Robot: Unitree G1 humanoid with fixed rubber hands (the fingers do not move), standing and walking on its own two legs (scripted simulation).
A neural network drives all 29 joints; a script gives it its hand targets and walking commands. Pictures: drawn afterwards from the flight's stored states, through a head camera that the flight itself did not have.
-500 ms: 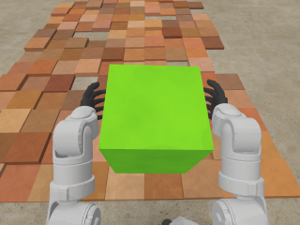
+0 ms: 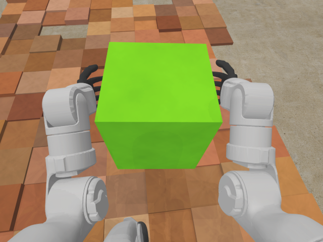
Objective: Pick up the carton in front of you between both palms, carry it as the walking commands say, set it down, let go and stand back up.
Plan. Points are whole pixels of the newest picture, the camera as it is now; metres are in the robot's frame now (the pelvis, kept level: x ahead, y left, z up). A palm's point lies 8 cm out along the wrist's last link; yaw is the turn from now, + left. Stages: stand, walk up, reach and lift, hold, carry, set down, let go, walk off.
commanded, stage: carry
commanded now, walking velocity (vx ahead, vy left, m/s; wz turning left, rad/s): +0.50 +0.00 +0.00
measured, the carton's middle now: (157, 113) +0.40 +0.00 +0.06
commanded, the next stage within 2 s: none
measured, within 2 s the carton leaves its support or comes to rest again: neither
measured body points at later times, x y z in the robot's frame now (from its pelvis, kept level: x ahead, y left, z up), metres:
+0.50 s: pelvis +0.31 -0.04 +0.05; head +0.38 -0.04 +0.50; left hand +0.67 +0.15 +0.18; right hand +0.72 -0.15 +0.19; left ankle +0.24 +0.07 -0.60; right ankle +0.35 -0.11 -0.68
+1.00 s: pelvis +0.59 +0.03 +0.06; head +0.62 +0.04 +0.50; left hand +0.95 +0.17 +0.14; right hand +0.94 -0.13 +0.14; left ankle +0.56 +0.08 -0.69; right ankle +0.59 -0.11 -0.62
